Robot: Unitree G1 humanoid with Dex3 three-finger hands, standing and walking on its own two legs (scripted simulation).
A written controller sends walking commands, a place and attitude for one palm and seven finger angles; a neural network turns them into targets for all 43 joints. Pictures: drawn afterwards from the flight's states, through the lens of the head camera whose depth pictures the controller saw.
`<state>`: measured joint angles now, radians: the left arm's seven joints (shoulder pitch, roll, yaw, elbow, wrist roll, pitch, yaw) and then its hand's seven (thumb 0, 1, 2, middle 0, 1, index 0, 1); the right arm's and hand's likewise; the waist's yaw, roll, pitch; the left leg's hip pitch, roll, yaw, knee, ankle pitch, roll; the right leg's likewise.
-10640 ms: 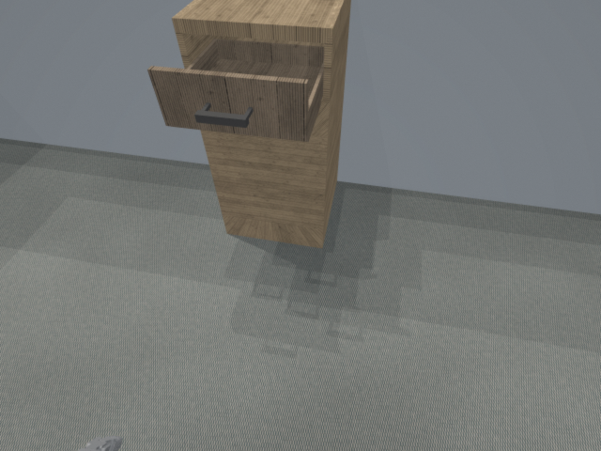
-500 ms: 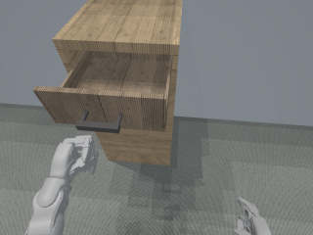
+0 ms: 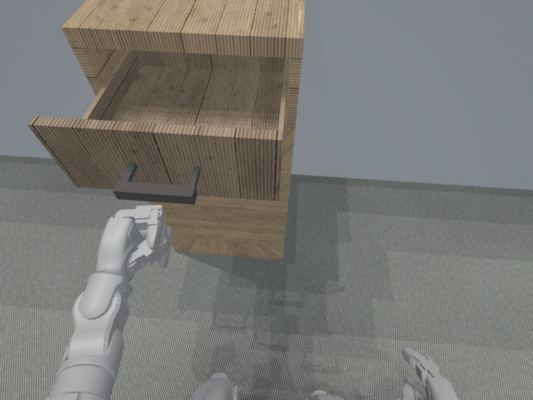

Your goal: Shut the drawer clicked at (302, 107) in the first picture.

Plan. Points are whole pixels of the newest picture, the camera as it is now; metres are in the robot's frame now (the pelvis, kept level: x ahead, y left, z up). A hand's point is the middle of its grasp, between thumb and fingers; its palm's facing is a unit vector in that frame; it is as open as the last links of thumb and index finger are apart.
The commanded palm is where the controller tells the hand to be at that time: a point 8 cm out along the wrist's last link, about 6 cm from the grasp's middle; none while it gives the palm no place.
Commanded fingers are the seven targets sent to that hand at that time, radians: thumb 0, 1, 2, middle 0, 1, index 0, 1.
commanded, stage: bring the fist close to the handle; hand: left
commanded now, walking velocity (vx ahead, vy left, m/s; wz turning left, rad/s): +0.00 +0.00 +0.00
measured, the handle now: (159, 182) +0.44 +0.19 +0.06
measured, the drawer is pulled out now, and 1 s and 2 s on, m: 0.21 0.20 0.07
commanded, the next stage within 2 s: push the drawer shut in 0.30 s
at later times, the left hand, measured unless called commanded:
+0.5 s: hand (166, 240) +0.33 +0.16 +0.05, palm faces -0.08 -1.00 -0.03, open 3.2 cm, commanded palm +0.32 +0.22 +0.06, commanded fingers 0.00 0.90 0.90 -1.40 -1.60 -1.40 -1.60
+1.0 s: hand (165, 221) +0.37 +0.17 +0.05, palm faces -0.07 -1.00 -0.04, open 2.6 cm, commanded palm +0.38 +0.21 +0.06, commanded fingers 0.00 0.90 0.90 -1.40 -1.60 -1.40 -1.60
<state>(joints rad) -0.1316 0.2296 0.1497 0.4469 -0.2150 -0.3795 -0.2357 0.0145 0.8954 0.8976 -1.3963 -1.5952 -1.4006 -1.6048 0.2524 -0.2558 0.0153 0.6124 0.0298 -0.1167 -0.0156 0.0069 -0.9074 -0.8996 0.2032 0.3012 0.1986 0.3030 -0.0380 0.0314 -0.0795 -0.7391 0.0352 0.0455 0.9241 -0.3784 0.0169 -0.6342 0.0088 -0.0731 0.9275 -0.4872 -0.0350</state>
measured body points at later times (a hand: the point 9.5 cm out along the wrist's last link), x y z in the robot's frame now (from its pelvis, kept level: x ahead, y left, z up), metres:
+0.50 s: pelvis +0.00 +0.00 +0.00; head +0.06 -0.01 +0.44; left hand +0.33 +0.21 +0.05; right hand +0.14 -0.25 -0.10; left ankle +0.04 +0.11 -0.69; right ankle -0.02 -0.10 -0.69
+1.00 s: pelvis -0.02 +0.00 -0.01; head +0.06 +0.00 +0.43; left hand +0.37 +0.22 +0.05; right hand +0.10 -0.25 -0.13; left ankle +0.04 +0.11 -0.69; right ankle -0.02 -0.10 -0.69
